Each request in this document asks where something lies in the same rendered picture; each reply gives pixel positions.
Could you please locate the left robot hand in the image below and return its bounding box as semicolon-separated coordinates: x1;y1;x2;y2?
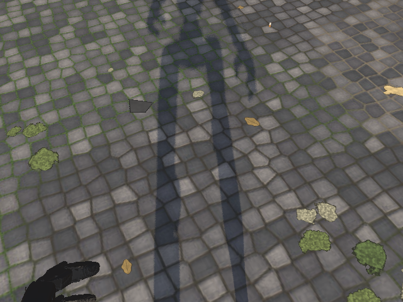
21;261;100;302

